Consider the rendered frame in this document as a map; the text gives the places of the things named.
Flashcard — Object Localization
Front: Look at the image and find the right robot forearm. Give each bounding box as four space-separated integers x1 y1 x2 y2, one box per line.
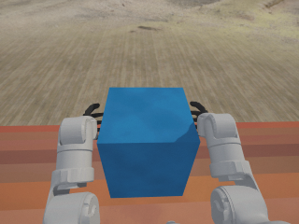
197 112 268 217

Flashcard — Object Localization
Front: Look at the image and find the carton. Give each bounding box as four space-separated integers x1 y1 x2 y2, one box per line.
96 87 201 199

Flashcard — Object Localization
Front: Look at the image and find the left robot hand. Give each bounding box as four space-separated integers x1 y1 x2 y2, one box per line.
83 103 104 140

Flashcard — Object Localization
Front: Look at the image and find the left robot upper arm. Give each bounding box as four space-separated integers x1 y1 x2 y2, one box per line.
43 191 101 224

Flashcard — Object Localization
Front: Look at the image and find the right robot upper arm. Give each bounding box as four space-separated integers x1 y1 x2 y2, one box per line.
210 184 291 224

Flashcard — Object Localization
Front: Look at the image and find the right robot hand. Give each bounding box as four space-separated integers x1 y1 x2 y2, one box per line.
190 101 208 136

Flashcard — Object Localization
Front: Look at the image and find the left robot forearm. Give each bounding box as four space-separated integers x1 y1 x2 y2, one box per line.
42 116 98 224

